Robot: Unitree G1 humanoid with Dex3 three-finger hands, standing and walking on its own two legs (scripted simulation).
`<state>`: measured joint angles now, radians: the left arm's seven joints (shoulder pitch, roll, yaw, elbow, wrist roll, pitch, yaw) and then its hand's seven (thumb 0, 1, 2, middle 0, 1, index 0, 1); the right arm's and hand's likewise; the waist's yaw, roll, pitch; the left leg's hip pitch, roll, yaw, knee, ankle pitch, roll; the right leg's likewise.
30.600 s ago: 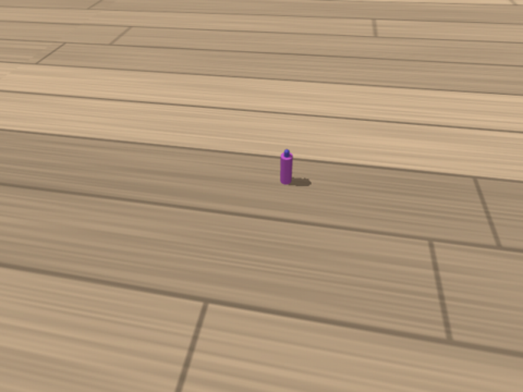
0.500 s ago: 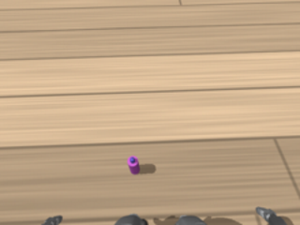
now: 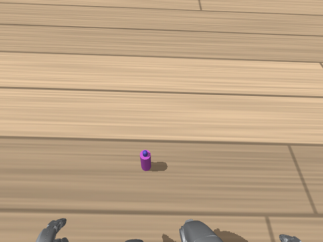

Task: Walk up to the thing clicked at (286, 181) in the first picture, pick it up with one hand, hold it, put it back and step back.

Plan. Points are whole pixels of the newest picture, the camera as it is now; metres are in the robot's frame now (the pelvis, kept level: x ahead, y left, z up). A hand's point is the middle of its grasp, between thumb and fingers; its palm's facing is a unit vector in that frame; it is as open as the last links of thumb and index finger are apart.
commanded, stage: step back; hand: left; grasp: from the side
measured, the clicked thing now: (145, 159) +0.59 +0.10 -0.65
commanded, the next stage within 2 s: none
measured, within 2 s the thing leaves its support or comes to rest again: neither
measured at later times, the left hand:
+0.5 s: hand out of the picture -0.04 +0.23 -0.14, palm faces -0.04 -0.91 -0.42, open 7.4 cm
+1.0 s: hand out of the picture -0.26 +0.19 -0.15, palm faces -0.06 -0.91 -0.40, open 7.4 cm
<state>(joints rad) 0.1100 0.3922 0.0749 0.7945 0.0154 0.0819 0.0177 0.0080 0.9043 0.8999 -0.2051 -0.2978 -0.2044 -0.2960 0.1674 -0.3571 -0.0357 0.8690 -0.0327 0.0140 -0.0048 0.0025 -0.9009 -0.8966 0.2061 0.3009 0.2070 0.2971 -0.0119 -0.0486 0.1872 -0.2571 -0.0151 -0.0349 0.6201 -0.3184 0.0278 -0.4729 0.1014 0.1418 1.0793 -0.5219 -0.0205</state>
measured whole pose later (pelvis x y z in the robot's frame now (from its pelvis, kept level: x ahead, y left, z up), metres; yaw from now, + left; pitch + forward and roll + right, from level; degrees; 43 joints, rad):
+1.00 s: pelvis -0.34 -0.08 -0.01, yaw -3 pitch -2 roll +0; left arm 0.21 0.37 0.07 0.87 0.04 0.06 -0.01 0.01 0.90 0.90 -0.21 -0.30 -0.21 -0.30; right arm 0.10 -0.41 -0.06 0.82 -0.02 0.06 -0.02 0.00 -0.90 -0.90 0.21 0.30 0.21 0.30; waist 0.03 0.03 0.15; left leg -0.54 -0.01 -0.10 0.88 -0.43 -0.01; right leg -0.26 0.01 0.02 0.71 -0.41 -0.01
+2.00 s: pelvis -0.39 -0.06 +0.00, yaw +2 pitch -2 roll -1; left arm 0.15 0.37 0.04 1.04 0.02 -0.03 0.00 0.01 0.91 0.90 -0.20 -0.30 -0.20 -0.30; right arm 0.14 -0.34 -0.04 1.03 -0.01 -0.01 0.01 0.00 -0.90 -0.90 0.21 0.30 0.21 0.30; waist 0.00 0.02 0.08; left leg -0.23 0.03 -0.01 0.61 -0.33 0.00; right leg -0.22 0.00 -0.03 0.54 -0.28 0.00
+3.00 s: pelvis -0.40 -0.07 +0.02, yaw +2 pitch -2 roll +0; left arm 0.12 0.35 -0.01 1.15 0.01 -0.01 -0.01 0.01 0.90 0.90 -0.20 -0.30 -0.20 -0.30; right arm 0.11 -0.34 0.00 1.16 -0.01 -0.01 0.02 0.00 -0.90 -0.90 0.20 0.30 0.21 0.30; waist 0.00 0.01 0.06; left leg -0.11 0.02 -0.01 0.31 -0.17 -0.02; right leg -0.13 0.00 -0.02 0.33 -0.16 -0.01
